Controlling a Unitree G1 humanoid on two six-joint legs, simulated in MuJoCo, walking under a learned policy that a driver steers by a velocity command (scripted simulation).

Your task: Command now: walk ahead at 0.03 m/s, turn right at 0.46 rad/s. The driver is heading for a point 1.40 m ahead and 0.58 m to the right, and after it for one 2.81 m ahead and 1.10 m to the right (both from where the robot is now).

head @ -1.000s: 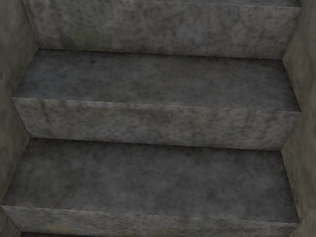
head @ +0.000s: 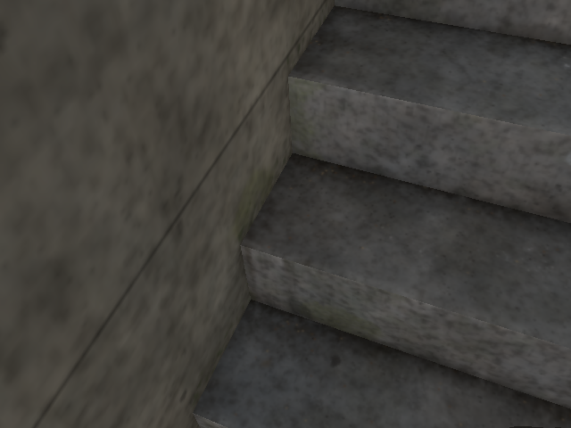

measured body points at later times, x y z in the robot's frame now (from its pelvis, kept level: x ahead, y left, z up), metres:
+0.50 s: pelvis +0.04 +0.06 +0.01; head +0.05 +0.05 +0.46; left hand +0.20 +0.28 -0.10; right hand +0.15 -0.18 -0.09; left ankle +0.05 +0.17 -0.65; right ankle -0.03 -0.09 -0.52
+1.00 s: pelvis -0.05 -0.01 -0.13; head -0.02 -0.02 +0.32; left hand +0.03 +0.24 -0.27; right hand +0.02 -0.33 -0.18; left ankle -0.01 +0.12 -0.46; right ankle -0.17 -0.04 -0.84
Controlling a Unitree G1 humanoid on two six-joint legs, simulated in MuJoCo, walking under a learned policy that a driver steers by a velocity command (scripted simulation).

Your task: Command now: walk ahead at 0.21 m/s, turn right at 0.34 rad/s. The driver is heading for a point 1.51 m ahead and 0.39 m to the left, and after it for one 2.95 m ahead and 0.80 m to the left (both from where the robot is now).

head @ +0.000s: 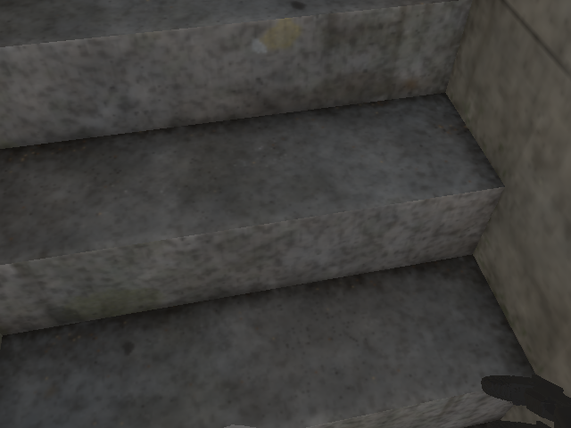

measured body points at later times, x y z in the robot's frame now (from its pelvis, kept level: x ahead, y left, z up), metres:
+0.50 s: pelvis +0.19 +0.04 +0.18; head +0.19 +0.05 +0.63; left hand +0.43 +0.25 +0.10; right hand +0.04 -0.17 +0.05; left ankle +0.15 +0.16 -0.52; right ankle +0.22 -0.11 -0.26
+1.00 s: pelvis +0.48 -0.03 +0.39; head +0.48 +0.00 +0.84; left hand +0.41 +0.17 +0.22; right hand +0.61 -0.24 +0.26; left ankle +0.50 +0.10 +0.00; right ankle +0.48 -0.13 -0.33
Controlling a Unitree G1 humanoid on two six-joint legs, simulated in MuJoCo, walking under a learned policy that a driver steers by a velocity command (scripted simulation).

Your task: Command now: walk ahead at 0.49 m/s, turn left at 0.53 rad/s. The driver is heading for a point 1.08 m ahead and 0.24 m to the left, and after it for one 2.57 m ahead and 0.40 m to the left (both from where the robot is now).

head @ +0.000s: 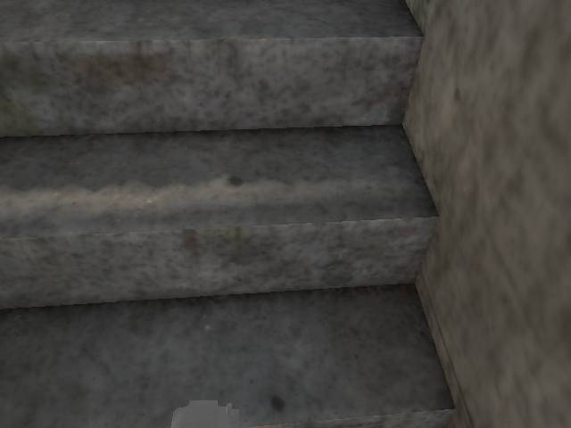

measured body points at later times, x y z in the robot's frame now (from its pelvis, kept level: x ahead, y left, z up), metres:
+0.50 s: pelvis +0.26 +0.05 +0.19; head +0.27 +0.05 +0.64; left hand +0.39 +0.31 +0.09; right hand +0.16 -0.17 +0.04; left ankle +0.20 +0.12 -0.53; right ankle +0.34 -0.08 -0.18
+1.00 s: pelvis +0.51 +0.12 +0.39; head +0.51 +0.12 +0.84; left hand +0.34 +0.26 +0.23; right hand +0.82 +0.08 +0.32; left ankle +0.56 +0.29 -0.01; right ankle +0.50 -0.03 -0.34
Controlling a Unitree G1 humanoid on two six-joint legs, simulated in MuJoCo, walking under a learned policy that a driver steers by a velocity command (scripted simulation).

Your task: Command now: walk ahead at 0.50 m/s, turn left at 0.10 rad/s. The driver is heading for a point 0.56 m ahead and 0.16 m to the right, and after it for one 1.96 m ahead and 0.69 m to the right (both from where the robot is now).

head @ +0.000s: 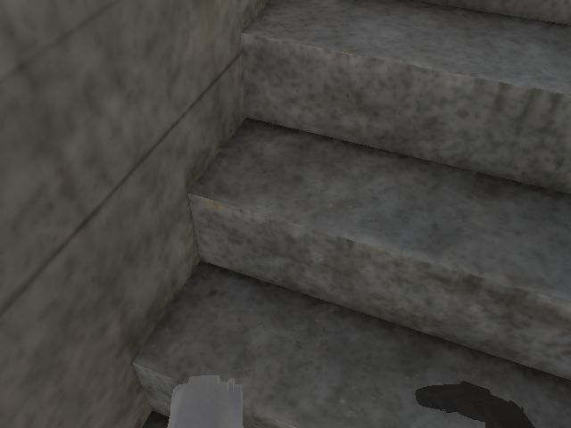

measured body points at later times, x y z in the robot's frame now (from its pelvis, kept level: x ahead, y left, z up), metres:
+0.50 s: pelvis +0.27 +0.05 +0.20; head +0.27 +0.02 +0.65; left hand +0.44 +0.24 +0.09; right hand +0.18 -0.12 +0.03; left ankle +0.28 +0.16 -0.53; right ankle +0.36 -0.09 -0.19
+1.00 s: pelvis +0.46 -0.05 +0.36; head +0.47 -0.05 +0.81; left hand +0.51 +0.18 +0.21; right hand +0.57 -0.34 +0.28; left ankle +0.53 +0.08 -0.08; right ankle +0.41 -0.12 -0.34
